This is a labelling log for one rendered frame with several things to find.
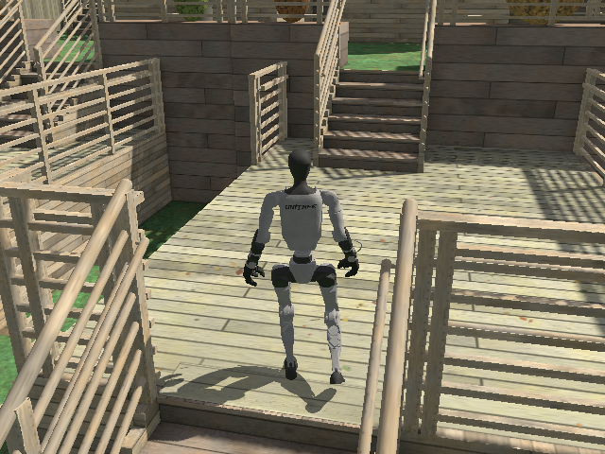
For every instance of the robot left shin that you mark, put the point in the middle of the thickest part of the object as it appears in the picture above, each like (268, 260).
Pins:
(287, 333)

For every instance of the robot left forearm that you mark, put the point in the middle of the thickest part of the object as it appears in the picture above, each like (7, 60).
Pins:
(255, 252)

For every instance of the robot right foot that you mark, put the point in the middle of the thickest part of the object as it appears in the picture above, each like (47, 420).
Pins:
(336, 378)

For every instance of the robot left hand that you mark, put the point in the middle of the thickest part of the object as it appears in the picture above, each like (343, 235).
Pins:
(252, 272)

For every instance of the robot right hand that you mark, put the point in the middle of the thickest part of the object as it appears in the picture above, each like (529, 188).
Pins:
(346, 264)

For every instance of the robot left upper arm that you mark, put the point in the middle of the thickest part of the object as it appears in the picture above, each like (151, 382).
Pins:
(271, 200)

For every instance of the robot right upper arm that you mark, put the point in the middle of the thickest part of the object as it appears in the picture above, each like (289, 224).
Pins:
(330, 199)

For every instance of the robot right forearm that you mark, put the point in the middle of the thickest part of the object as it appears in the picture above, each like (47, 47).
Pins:
(348, 248)

